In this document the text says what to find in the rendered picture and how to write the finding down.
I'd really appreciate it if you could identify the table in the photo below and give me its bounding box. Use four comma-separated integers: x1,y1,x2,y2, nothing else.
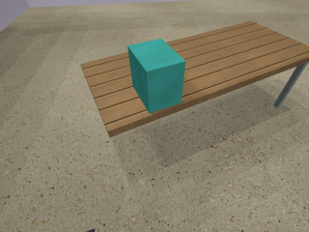
80,20,309,137

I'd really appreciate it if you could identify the carton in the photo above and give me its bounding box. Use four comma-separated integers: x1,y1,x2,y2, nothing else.
127,39,186,113

